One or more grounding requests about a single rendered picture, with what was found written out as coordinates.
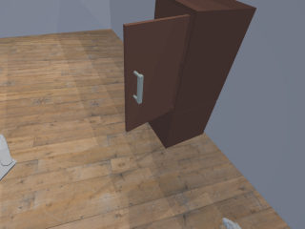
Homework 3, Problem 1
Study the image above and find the handle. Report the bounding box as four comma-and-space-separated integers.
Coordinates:
132, 71, 144, 104

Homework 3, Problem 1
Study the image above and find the left robot hand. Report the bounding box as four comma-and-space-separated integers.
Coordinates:
0, 134, 17, 180

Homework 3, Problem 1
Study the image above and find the right robot hand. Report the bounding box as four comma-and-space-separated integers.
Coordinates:
222, 218, 241, 229

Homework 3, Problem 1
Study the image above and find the cupboard door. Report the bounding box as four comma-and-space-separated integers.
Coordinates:
123, 14, 190, 132

